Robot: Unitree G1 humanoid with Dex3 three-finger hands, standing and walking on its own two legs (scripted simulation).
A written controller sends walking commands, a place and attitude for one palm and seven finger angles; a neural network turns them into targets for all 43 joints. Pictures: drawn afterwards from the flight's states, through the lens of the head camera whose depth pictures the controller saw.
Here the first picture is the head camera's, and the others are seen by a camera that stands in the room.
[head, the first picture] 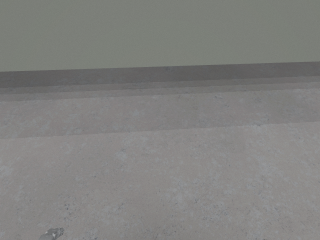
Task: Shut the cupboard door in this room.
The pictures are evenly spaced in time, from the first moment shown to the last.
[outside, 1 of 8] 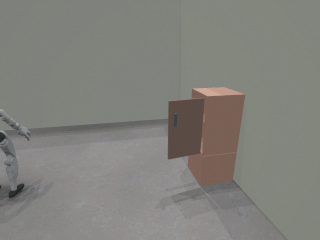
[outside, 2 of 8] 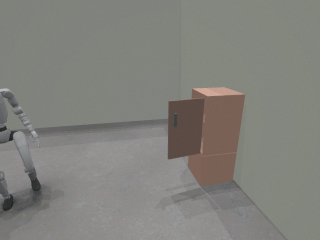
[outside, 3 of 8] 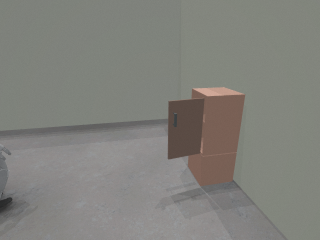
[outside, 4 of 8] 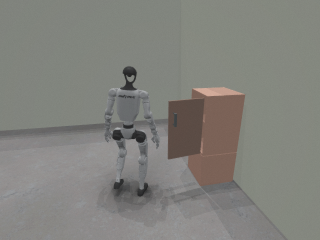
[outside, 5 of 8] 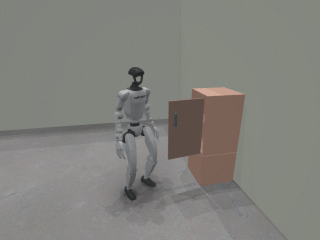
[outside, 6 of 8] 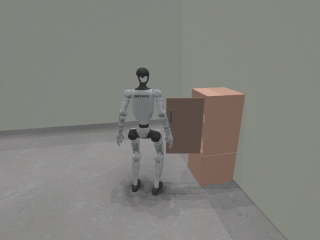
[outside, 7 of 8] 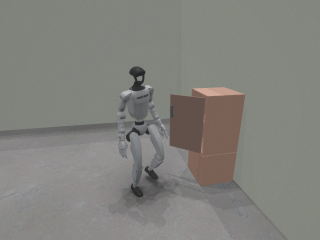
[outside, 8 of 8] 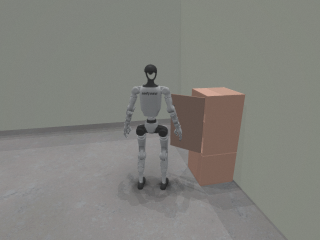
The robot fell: no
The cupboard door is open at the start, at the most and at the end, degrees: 97 98 46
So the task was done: no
